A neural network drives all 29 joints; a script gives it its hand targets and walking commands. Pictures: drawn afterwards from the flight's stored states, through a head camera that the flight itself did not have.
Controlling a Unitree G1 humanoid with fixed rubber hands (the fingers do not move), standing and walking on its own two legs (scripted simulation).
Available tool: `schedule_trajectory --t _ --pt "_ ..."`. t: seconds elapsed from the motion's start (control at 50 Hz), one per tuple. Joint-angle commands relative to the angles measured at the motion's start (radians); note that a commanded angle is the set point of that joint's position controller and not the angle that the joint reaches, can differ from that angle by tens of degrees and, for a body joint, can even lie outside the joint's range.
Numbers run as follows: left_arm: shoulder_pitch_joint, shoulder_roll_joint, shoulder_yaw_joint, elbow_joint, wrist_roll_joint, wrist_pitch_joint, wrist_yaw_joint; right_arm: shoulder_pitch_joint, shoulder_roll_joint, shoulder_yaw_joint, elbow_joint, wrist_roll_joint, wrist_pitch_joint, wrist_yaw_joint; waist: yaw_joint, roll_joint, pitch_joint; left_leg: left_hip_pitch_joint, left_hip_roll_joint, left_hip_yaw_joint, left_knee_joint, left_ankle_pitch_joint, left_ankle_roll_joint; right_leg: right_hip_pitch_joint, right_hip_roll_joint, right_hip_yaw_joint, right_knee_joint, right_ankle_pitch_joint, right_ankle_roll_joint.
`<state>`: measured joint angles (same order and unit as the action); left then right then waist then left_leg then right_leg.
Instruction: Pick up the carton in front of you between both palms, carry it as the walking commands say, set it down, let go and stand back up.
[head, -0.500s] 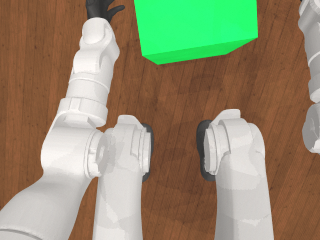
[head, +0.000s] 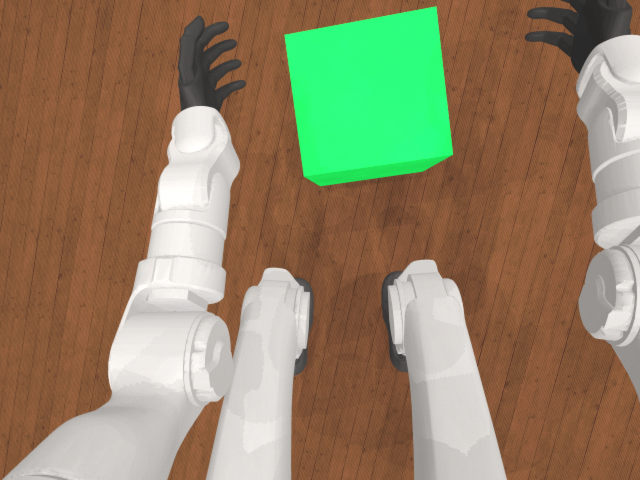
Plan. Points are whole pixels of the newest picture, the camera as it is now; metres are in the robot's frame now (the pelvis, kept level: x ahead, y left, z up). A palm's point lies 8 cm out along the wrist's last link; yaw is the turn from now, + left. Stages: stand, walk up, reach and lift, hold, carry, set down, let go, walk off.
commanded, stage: set down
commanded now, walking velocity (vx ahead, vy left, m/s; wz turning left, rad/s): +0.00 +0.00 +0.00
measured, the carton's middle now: (365, 115) +0.53 -0.06 -0.39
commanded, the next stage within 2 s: let go in 0.36 s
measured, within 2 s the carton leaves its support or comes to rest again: neither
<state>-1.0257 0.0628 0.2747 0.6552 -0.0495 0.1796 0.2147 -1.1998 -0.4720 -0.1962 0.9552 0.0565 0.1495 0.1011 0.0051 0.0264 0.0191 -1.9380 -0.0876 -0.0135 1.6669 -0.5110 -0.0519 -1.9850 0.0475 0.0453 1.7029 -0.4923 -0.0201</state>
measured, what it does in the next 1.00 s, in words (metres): rises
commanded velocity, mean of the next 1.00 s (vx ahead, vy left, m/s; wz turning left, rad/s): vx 0.00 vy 0.00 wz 0.00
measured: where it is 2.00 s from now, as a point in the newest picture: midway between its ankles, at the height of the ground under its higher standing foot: (347, 340)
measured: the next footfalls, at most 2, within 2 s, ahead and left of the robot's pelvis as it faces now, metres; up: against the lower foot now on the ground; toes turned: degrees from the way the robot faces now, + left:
none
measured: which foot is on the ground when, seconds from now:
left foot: down 0.00-1.00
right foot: down 0.00-1.00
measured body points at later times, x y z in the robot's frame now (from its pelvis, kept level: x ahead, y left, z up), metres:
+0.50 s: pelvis +0.03 -0.01 +0.13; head +0.32 -0.05 +0.47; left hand +0.50 +0.13 +0.02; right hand +0.52 -0.28 +0.02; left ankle +0.10 +0.13 -0.48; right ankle +0.09 -0.10 -0.48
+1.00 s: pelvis +0.10 +0.01 +0.23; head +0.25 -0.01 +0.66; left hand +0.37 +0.21 +0.14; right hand +0.36 -0.25 +0.13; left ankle +0.10 +0.13 -0.48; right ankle +0.09 -0.10 -0.48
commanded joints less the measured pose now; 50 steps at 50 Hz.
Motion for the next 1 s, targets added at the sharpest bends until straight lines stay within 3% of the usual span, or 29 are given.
schedule_trajectory --t 0.0,0.32,0.4,0.56,0.68,0.82,0.98 --pt "-0.171 0.068 0.002 -0.145 0.009 -0.009 -0.003 -0.240 -0.145 -0.026 -0.131 -0.005 -0.009 0.009 -0.022 -0.132 -1.108 0.437 -0.034 0.117 -0.190 0.223 -0.020 0.837 0.007 -0.050 -0.236 0.384 0.033" --pt "-0.028 0.023 0.036 -0.132 0.065 -0.030 -0.047 -0.127 -0.075 -0.088 -0.104 -0.087 -0.032 0.039 -0.002 -0.132 -0.996 0.604 -0.013 0.086 -0.520 0.308 -0.024 1.071 0.002 -0.018 -0.546 0.487 0.032" --pt "0.026 0.019 0.036 -0.128 0.095 -0.043 -0.065 -0.062 -0.050 -0.110 -0.101 -0.126 -0.041 0.034 -0.010 -0.123 -0.988 0.665 -0.008 0.079 -0.589 0.329 -0.025 1.143 0.001 -0.011 -0.617 0.518 0.033" --pt "0.352 0.081 -0.038 -0.190 0.155 -0.076 -0.131 0.304 0.054 -0.105 -0.282 -0.162 -0.056 -0.028 -0.011 -0.115 -1.043 0.803 -0.002 0.074 -0.735 0.392 -0.003 1.490 -0.011 0.022 -0.755 0.719 0.043" --pt "0.539 0.121 -0.105 -0.230 0.124 -0.113 -0.181 0.522 0.088 -0.055 -0.417 -0.107 -0.096 -0.036 0.003 -0.090 -0.860 0.991 0.025 0.040 -0.848 0.421 0.013 1.529 -0.019 0.020 -0.865 0.698 0.033" --pt "0.810 0.134 -0.152 -0.191 0.071 -0.167 -0.221 0.839 0.130 -0.004 -0.409 -0.073 -0.149 -0.036 0.008 -0.077 -0.686 1.227 0.044 0.000 -0.946 0.528 0.019 1.548 -0.025 0.020 -0.963 0.698 0.030" --pt "1.065 0.177 -0.191 -0.250 0.051 -0.205 -0.242 1.136 0.149 0.042 -0.465 -0.060 -0.191 -0.052 0.012 -0.034 -0.489 1.529 0.055 -0.026 -1.081 0.632 0.021 1.644 -0.019 0.012 -1.108 0.645 0.028"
